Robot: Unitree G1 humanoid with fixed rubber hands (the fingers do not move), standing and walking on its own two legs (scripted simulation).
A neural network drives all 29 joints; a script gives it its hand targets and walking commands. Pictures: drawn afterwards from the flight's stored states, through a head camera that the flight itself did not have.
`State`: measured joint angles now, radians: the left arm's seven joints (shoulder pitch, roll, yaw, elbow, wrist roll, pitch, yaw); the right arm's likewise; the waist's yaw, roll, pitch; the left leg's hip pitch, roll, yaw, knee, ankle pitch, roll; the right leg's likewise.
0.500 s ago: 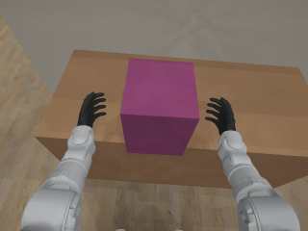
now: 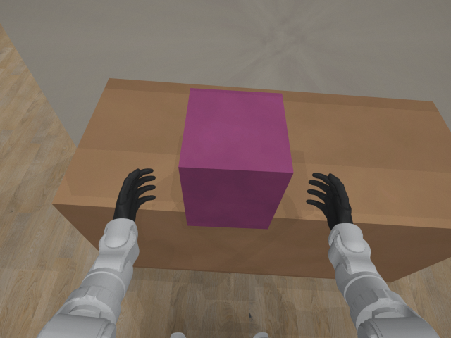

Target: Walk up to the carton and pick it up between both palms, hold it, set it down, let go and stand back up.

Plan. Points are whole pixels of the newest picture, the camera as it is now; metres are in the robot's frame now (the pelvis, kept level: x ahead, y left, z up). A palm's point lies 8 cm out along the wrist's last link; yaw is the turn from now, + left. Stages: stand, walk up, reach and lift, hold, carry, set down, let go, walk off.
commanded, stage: set down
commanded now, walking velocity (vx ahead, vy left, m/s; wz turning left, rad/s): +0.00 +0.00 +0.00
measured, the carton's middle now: (231, 163) +0.50 -0.02 -0.05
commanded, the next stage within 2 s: let go in 1.20 s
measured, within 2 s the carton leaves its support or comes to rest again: neither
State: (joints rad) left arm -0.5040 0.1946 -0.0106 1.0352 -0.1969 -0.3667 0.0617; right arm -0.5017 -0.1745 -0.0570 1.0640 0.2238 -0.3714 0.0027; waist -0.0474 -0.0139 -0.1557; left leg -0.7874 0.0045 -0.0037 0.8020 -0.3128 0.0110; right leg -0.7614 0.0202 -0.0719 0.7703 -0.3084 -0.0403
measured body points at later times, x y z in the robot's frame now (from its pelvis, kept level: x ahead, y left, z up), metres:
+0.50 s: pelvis +0.01 -0.01 +0.01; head +0.07 +0.01 +0.46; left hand +0.32 +0.19 -0.04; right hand +0.31 -0.22 -0.03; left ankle +0.04 +0.11 -0.70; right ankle +0.03 -0.10 -0.70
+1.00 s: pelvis +0.03 -0.01 +0.03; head +0.07 +0.00 +0.48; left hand +0.24 +0.21 -0.06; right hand +0.22 -0.23 -0.06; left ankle +0.04 +0.11 -0.70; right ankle +0.03 -0.10 -0.70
